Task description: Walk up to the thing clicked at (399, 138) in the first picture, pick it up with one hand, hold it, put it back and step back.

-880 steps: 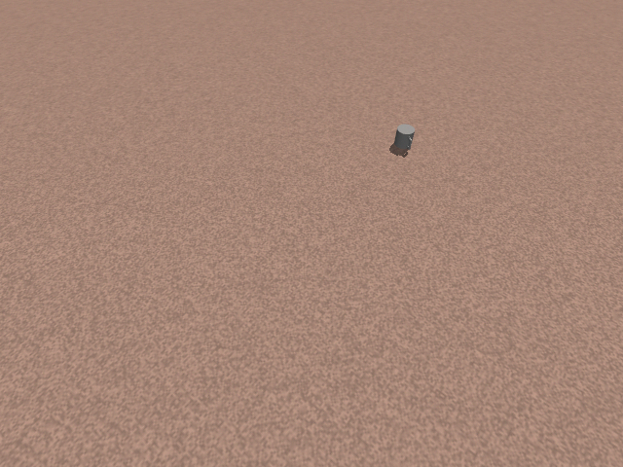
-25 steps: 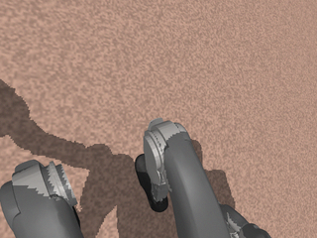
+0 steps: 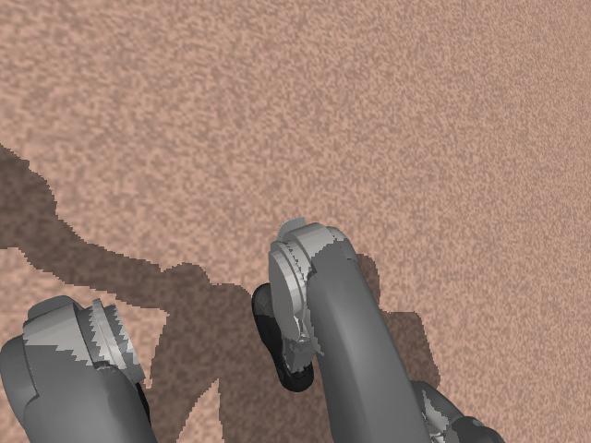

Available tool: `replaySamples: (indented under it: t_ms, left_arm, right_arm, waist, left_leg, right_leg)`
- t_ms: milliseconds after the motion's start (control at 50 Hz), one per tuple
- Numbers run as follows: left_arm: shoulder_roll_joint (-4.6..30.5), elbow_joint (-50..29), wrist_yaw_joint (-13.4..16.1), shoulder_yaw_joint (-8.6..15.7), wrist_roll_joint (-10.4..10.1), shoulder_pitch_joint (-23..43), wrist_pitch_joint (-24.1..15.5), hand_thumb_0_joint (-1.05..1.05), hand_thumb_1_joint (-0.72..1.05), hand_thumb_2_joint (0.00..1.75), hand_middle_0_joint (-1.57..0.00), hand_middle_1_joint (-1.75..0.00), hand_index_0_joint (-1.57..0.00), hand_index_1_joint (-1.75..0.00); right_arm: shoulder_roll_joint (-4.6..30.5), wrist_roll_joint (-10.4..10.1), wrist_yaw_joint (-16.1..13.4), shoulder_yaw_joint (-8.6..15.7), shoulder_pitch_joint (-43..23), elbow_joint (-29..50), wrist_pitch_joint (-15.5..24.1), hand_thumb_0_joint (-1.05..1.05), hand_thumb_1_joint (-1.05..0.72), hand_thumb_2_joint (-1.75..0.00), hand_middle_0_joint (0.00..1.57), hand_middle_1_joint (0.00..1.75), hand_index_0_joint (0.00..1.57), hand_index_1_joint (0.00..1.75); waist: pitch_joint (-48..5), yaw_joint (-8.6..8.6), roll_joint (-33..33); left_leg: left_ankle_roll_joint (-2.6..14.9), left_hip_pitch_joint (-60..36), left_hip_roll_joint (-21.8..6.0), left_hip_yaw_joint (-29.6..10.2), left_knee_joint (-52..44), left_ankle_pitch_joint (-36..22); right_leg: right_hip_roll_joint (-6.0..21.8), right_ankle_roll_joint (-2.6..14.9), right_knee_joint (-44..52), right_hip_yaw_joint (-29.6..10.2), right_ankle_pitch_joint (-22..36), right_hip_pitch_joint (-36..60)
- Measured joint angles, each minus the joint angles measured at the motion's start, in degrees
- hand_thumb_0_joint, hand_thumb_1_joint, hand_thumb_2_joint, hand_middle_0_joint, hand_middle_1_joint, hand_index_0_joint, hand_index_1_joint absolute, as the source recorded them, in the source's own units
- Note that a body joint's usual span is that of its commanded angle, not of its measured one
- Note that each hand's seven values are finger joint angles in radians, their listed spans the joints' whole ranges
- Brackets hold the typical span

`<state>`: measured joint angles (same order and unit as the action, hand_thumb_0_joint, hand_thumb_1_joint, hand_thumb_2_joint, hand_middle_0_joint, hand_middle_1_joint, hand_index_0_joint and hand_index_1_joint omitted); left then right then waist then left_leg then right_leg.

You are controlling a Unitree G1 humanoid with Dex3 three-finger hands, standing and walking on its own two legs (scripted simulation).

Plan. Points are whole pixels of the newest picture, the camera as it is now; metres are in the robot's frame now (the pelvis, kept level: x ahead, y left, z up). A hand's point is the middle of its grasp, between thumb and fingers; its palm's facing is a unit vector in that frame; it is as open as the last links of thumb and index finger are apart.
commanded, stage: close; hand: left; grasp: from above
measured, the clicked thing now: out of the picture +0.48 +0.32 -0.26
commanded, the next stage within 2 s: settle in 0.02 s
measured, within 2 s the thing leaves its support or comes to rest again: leaves its support in 0.50 s
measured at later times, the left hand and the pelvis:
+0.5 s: hand out of the picture +0.46 +0.33 -0.21, palm faces -0.42 -0.13 -0.90, open 11.8 cm; pelvis +0.00 +0.00 +0.00, yaw +0 degrees
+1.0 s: hand out of the picture +0.45 +0.34 -0.11, palm faces -0.46 -0.10 -0.88, open 11.7 cm; pelvis +0.00 -0.01 +0.03, yaw +5 degrees
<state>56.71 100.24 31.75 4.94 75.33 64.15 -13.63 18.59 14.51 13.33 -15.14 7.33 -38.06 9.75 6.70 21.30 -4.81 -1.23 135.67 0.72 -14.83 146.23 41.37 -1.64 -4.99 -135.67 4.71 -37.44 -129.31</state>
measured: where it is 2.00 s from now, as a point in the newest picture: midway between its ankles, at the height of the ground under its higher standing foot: (219, 396)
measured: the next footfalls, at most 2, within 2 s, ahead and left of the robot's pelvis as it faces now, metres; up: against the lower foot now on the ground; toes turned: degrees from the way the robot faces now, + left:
none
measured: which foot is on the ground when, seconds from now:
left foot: down 0.00-1.00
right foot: down 0.00-1.00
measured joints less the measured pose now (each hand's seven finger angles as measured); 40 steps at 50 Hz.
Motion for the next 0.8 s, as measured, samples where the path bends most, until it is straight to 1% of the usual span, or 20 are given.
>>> replaySamples:
  t_ms: [80,160,300,340,440,500,540,640,720,800]
  left_arm:
    - [-0.1,-0.4,-0.15,0.07,-0.07,-0.01,0.04,0.0,-0.26,0.85,-0.44,-0.98,-0.36,-0.99]
    - [0.07,0.0,0.18,-0.22,-0.1,0.24,-0.03,0.0,-0.26,0.85,-0.45,-0.98,-0.37,-0.99]
    - [-0.29,-0.97,-0.73,0.01,0.09,0.08,0.58,-0.01,-0.27,0.85,-0.46,-0.97,-0.38,-0.97]
    - [-0.46,-1.58,-1.27,0.49,0.21,-0.2,0.81,-0.01,-0.27,0.85,-0.46,-0.97,-0.38,-0.97]
    - [-1.5,-4.29,-2.43,1.79,0.54,-1.8,1.47,-0.01,-0.27,0.84,-0.47,-0.96,-0.39,-0.96]
    - [-2.85,-7.98,-3.05,3.04,0.34,-3.78,1.76,0.0,-0.27,0.83,-0.48,-0.95,-0.4,-0.95]
    - [-4.01,-10.48,-3.62,3.24,0.12,-4.88,2.1,0.0,-0.26,0.83,-0.48,-0.94,-0.4,-0.94]
    - [-7.09,-15.13,-5.97,2.16,-1.43,-5.97,3.62,0.0,-0.25,0.8,-0.49,-0.92,-0.41,-0.91]
    - [-9.21,-17.7,-9.25,0.75,-2.72,-6.24,5.0,0.0,-0.24,0.79,-0.5,-0.9,-0.43,-0.89]
    - [-11.11,-19.49,-12.57,-0.88,-3.99,-6.29,5.46,0.0,-0.24,0.78,-0.51,-0.88,-0.44,-0.88]
  right_arm:
    - [0.08,-0.06,-0.36,0.29,0.27,-0.02,-0.09,0.0,-0.91,-0.9,0.2,0.3,0.2,0.3]
    - [0.29,-0.01,-0.32,-0.02,0.33,0.01,-0.28,0.0,-0.91,-0.9,0.2,0.3,0.2,0.3]
    - [0.21,0.02,-0.45,0.28,0.8,0.13,-0.45,0.0,-0.92,-0.91,0.2,0.3,0.2,0.3]
    - [0.2,-0.04,-0.46,0.44,0.94,0.16,-0.51,0.0,-0.92,-0.91,0.2,0.3,0.2,0.3]
    - [0.06,-0.2,-0.22,1.4,1.45,0.02,-0.73,0.0,-0.93,-0.91,0.2,0.3,0.2,0.3]
    - [-0.06,-0.7,-0.08,2.61,2.08,-0.09,-1.1,0.0,-0.93,-0.91,0.2,0.3,0.2,0.3]
    - [-0.17,-1.16,0.06,3.6,2.52,-0.26,-1.55,0.0,-0.93,-0.91,0.2,0.3,0.2,0.3]
    - [-0.47,-2.89,0.47,6.23,2.96,-1.04,-2.74,0.0,-0.93,-0.91,0.2,0.3,0.2,0.3]
    - [-0.79,-4.36,0.47,8.09,2.65,-1.17,-4.02,0.0,-0.93,-0.91,0.2,0.3,0.2,0.3]
    - [-1.16,-5.82,-0.06,9.18,2.14,-1.12,-5.66,0.0,-0.93,-0.91,0.2,0.3,0.2,0.3]
  waist:
    - [-0.01,-0.12,0.05]
    - [0.01,0.03,-0.09]
    - [-0.35,0.02,-0.05]
    - [-0.52,-0.04,0.1]
    - [-1.22,-0.46,0.52]
    - [-2.14,-1.16,1.18]
    - [-3.1,-1.76,1.73]
    - [-5.82,-3.42,3.21]
    - [-7.56,-4.61,4.53]
    - [-8.84,-5.79,5.38]
  left_leg:
    - [0.08,0.1,-0.02,0.07,-0.16,-0.09]
    - [0.12,0.02,0.01,0.08,-0.18,-0.11]
    - [0.06,0.18,0.15,0.12,-0.36,-0.21]
    - [0.06,0.28,0.2,0.1,-0.39,-0.19]
    - [-0.07,0.47,0.26,0.12,-0.39,0.04]
    - [-0.14,0.78,0.38,0.23,-0.54,0.13]
    - [-0.14,1.05,0.44,0.52,-0.83,0.13]
    - [0.05,1.53,0.58,1.65,-1.85,-0.1]
    - [0.28,1.3,0.62,2.83,-3.34,-0.53]
    - [0.36,0.1,0.5,3.93,-5.33,-0.89]
  right_leg:
    - [0.02,0.22,0.18,0.02,0.07,-0.05]
    - [0.06,0.14,0.22,0.01,0.03,0.09]
    - [0.23,0.53,0.31,0.06,-0.02,0.01]
    - [0.28,0.53,0.35,0.09,-0.07,-0.04]
    - [0.39,0.88,0.24,0.1,-0.3,-0.3]
    - [0.58,1.2,0.23,0.07,-0.53,-0.6]
    - [0.75,1.39,0.27,-0.12,-0.68,-0.92]
    - [1.24,1.38,0.52,-0.96,-1.02,-1.53]
    - [1.68,1.39,1.25,-1.78,-1.16,-1.45]
    - [2.04,1.35,2.45,-2.53,-1.12,-0.68]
